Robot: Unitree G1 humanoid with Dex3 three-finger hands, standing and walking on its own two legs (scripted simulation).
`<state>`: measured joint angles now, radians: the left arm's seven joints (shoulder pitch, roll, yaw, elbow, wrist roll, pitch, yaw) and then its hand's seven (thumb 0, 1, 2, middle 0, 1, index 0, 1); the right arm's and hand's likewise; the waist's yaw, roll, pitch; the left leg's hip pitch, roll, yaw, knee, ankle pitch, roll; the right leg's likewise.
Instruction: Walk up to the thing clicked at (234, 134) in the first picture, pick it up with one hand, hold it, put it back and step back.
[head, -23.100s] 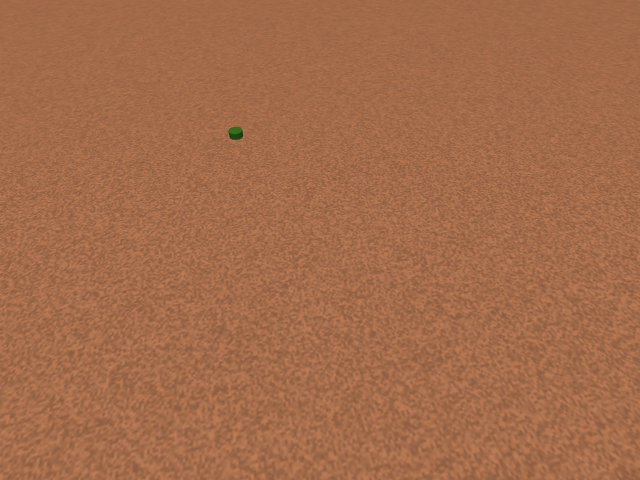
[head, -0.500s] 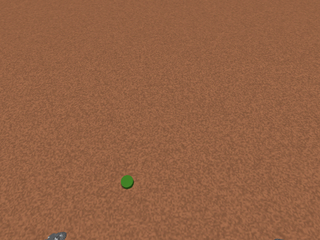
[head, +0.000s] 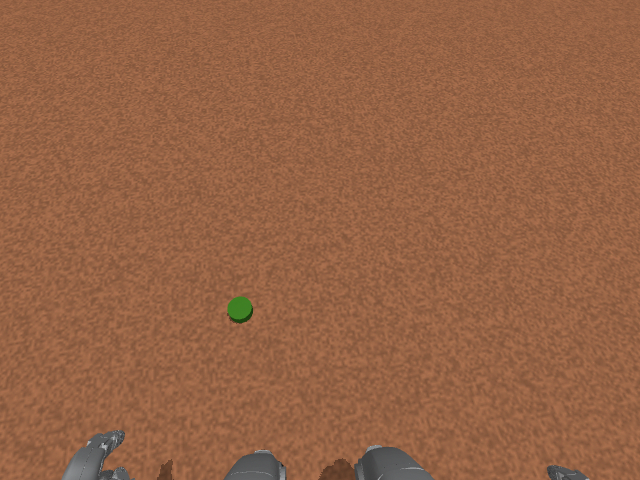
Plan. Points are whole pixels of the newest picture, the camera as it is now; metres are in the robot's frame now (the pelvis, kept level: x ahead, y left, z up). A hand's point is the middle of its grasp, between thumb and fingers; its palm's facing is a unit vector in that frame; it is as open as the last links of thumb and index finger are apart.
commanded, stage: walk up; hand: left
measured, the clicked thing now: (240, 309) +0.59 +0.26 -0.74
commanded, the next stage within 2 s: stand in 2.00 s
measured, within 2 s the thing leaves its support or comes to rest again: neither
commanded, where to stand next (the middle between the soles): +0.22 -0.02 m, yaw +5 degrees
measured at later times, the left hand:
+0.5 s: hand out of the picture -0.01 +0.24 -0.16, palm faces +0.08 -0.93 -0.36, open 7.4 cm
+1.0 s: hand out of the picture -0.21 +0.21 -0.13, palm faces +0.07 -0.91 -0.41, open 7.4 cm
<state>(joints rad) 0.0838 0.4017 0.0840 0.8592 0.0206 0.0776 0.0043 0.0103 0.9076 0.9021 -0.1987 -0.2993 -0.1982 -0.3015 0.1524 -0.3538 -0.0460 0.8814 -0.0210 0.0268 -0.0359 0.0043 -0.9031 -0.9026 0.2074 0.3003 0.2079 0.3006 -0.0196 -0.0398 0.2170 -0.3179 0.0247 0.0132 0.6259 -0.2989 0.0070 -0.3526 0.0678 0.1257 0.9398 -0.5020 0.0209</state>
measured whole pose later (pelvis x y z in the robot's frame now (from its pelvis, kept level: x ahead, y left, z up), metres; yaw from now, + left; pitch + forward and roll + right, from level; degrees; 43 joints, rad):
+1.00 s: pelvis -0.22 -0.06 +0.01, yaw +1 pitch -3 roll +0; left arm 0.32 0.34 0.08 0.98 0.04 -0.02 -0.01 0.01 0.90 0.90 -0.20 -0.30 -0.20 -0.30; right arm 0.25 -0.41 -0.07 0.92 -0.02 0.04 0.02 0.01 -0.91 -0.90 0.20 0.30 0.20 0.30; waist 0.03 0.07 0.04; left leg -0.37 -0.02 -0.13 0.85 -0.41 -0.02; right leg -0.14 0.00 0.02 0.53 -0.34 0.00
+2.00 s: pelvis -0.18 -0.05 +0.01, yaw +5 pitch -2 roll +0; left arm 0.08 0.35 0.05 1.08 0.00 -0.01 -0.02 0.01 0.91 0.90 -0.20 -0.30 -0.20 -0.30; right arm 0.09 -0.34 -0.01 1.08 -0.01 -0.01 0.00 0.00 -0.91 -0.90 0.20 0.30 0.20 0.30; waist 0.01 -0.01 0.07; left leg -0.15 0.00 -0.05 0.45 -0.26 -0.02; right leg -0.20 -0.02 -0.03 0.44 -0.20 0.01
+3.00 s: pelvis -0.17 -0.07 +0.02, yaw +4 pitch -2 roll +0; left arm 0.09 0.36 0.00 1.13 0.00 -0.02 -0.01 0.01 0.91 0.90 -0.20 -0.30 -0.20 -0.30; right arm 0.13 -0.35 0.01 1.12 -0.01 0.00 0.01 0.00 -0.91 -0.90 0.20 0.30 0.20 0.30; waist -0.01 0.00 0.05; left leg -0.08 0.03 -0.04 0.32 -0.20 -0.04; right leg -0.15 0.01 -0.03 0.34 -0.15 -0.02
